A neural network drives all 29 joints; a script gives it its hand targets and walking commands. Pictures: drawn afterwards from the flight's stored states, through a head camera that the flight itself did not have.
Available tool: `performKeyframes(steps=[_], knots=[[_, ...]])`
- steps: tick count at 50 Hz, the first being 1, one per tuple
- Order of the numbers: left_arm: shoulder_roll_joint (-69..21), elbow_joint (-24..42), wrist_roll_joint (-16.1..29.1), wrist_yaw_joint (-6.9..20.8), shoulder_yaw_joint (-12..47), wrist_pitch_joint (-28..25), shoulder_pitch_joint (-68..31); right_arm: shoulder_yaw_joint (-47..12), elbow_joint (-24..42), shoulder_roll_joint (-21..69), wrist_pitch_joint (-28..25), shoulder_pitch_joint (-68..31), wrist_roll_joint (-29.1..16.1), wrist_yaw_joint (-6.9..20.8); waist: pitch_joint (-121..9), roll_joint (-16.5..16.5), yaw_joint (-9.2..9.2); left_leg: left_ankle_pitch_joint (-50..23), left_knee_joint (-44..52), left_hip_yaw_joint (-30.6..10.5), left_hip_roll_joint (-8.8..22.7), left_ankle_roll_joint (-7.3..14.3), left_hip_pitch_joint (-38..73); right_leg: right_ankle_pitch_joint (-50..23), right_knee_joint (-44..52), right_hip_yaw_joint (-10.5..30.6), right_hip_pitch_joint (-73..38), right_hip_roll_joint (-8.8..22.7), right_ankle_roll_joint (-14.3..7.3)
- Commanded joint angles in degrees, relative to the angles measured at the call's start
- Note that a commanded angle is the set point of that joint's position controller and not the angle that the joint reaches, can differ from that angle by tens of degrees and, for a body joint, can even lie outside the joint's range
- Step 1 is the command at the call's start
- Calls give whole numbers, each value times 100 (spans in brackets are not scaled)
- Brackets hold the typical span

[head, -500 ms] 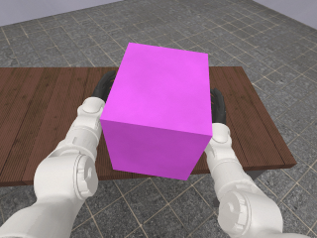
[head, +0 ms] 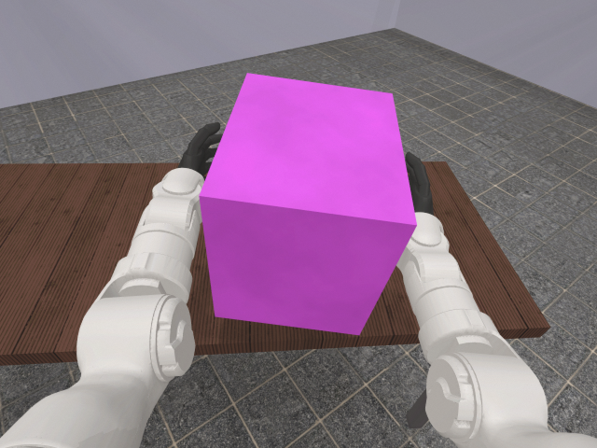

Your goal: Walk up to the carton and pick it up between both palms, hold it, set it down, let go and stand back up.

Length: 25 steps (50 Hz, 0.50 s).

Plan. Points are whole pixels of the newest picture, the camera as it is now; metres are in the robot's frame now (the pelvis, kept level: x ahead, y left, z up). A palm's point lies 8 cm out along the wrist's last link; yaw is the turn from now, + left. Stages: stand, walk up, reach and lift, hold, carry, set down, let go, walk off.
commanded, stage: reach and lift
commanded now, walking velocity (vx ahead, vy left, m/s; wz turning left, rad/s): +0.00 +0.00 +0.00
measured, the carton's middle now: (303, 205) +0.43 +0.00 +0.12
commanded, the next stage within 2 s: hold in 1.94 s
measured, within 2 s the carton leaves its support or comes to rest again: neither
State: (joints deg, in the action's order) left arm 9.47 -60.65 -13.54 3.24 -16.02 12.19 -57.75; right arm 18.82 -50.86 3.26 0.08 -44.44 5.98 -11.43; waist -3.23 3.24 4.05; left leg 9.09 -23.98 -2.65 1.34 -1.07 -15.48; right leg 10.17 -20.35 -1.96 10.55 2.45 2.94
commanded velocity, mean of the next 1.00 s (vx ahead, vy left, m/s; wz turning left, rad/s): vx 0.00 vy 0.00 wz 0.00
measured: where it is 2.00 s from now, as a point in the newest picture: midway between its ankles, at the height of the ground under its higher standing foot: outside the picture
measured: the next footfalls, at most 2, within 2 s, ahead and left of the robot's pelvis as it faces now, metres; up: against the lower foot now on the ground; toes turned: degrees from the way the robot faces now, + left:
none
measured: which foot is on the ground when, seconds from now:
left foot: down 0.00-1.00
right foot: down 0.00-1.00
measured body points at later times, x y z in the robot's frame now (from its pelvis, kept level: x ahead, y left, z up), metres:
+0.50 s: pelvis +0.00 +0.00 +0.00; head -0.03 +0.03 +0.45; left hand +0.43 +0.15 +0.18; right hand +0.40 -0.16 +0.17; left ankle +0.04 +0.13 -0.74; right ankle +0.00 -0.15 -0.74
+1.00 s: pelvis +0.00 +0.00 +0.00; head -0.05 +0.02 +0.45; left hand +0.41 +0.15 +0.19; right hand +0.40 -0.16 +0.19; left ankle +0.04 +0.13 -0.74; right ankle +0.00 -0.15 -0.74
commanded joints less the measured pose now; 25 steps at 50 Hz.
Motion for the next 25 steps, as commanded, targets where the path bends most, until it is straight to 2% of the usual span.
performKeyframes(steps=[1, 2, 3, 4, 5, 6, 7, 8, 9, 11, 13, 14, 15, 16, 18, 19, 21, 22, 23, 24, 25], knots=[[-4231, 1237, 302, 783, 1014, -54, -2995, -2312, 1223, 3049, -81, -4848, -729, 824, -2283, -471, -136, -947, 779, 719, -374, 34, 1742, -717, 709, -270, -855, -498, -87], [-4142, 1108, 173, 795, 902, 22, -2847, -2224, 1167, 3034, -13, -4803, -711, 821, -1980, -417, -91, -824, 793, 747, -421, 55, 1676, -747, 743, -248, -936, -469, -78], [-4169, 1372, 263, 819, 1046, 7, -3042, -2462, 1394, 3177, -78, -4916, -777, 808, -2406, -412, -186, -1167, 710, 740, -417, 42, 1749, -1046, 661, -249, -1055, -461, -38], [-4237, 1391, 214, 784, 1068, 112, -2781, -2411, 1220, 3022, 51, -4634, -810, 803, -2134, -502, -106, -1216, 721, 722, -409, -25, 1875, -1033, 681, -260, -1025, -500, -76], [-4324, 1429, 263, 794, 1170, 175, -2721, -2373, 1342, 2956, 57, -4704, -770, 798, -2195, -537, -43, -1283, 693, 738, -403, -58, 1874, -1041, 700, -280, -952, -510, -64], [-4275, 1500, 194, 776, 1072, 258, -2578, -2426, 1293, 2963, 134, -4633, -859, 806, -2132, -541, -112, -1286, 727, 702, -397, -31, 1866, -1103, 676, -229, -1075, -491, -72], [-4095, 1315, 127, 824, 862, 316, -2458, -2409, 1316, 3020, 169, -4630, -776, 796, -1987, -273, -178, -932, 778, 758, -424, 85, 1705, -953, 738, -221, -1065, -462, -39], [-4158, 1540, 199, 827, 970, 303, -2734, -2337, 1416, 2950, 127, -4796, -788, 820, -1915, -367, -124, -904, 794, 699, -411, 42, 1709, -798, 712, -263, -1056, -483, -54], [-4298, 1788, 209, 759, 1134, 422, -2586, -2445, 1462, 2897, 182, -4775, -933, 831, -1954, -537, -102, -1117, 763, 701, -388, -37, 1901, -824, 720, -308, -955, -524, -96], [-4264, 1930, 189, 746, 1153, 480, -2598, -2395, 1206, 2857, 270, -4491, -957, 844, -1875, -506, -47, -1175, 724, 678, -383, -64, 1976, -826, 720, -285, -932, -547, -85], [-4387, 2261, 255, 691, 1396, 535, -2718, -2539, 1504, 2874, 237, -4767, -1056, 860, -2205, -645, -65, -1290, 673, 665, -377, -127, 2118, -773, 722, -300, -857, -557, -132], [-4455, 2153, 232, 668, 1410, 605, -2602, -2413, 1358, 2745, 282, -4583, -1025, 857, -2120, -675, 60, -1319, 670, 624, -360, -164, 2182, -705, 722, -345, -771, -568, -138], [-4428, 2325, 226, 648, 1381, 661, -2505, -2470, 1301, 2777, 335, -4529, -1117, 861, -2050, -641, 3, -1452, 669, 619, -363, -165, 2207, -770, 726, -350, -861, -583, -134], [-4406, 2310, 228, 645, 1356, 680, -2656, -2558, 1462, 2856, 317, -4766, -1118, 880, -2055, -511, -36, -1269, 666, 629, -387, -111, 2130, -649, 726, -359, -872, -580, -113], [-4572, 2784, 347, 562, 1658, 742, -2727, -2722, 1713, 2791, 330, -4877, -1299, 891, -2338, -714, -62, -1604, 566, 571, -355, -213, 2296, -745, 684, -336, -879, -620, -153], [-4537, 2681, 297, 555, 1582, 778, -2700, -2685, 1601, 2799, 371, -4816, -1289, 899, -2182, -616, -21, -1322, 600, 588, -373, -181, 2271, -610, 728, -325, -836, -610, -146], [-4595, 2874, 266, 508, 1600, 868, -2627, -2628, 1523, 2699, 430, -4703, -1308, 922, -2169, -731, -54, -1314, 647, 555, -344, -212, 2273, -487, 710, -338, -812, -624, -201], [-4459, 2746, 145, 515, 1423, 922, -2438, -2522, 1336, 2653, 495, -4502, -1268, 911, -1905, -646, -25, -1208, 691, 581, -368, -173, 2174, -509, 760, -328, -859, -612, -195], [-4428, 2734, 155, 518, 1397, 955, -2453, -2660, 1583, 2758, 493, -4864, -1333, 925, -1896, -482, -173, -1062, 702, 595, -406, -83, 2066, -402, 758, -318, -882, -597, -150], [-4574, 2852, 234, 484, 1550, 1000, -2529, -2640, 1550, 2687, 527, -4795, -1352, 924, -1963, -617, -102, -1131, 697, 541, -376, -143, 2063, -499, 711, -279, -910, -596, -178], [-4524, 2871, 185, 457, 1501, 1090, -2352, -2690, 1574, 2606, 546, -4818, -1441, 927, -2002, -534, -108, -1130, 707, 551, -350, -116, 2103, -516, 718, -270, -925, -606, -164]])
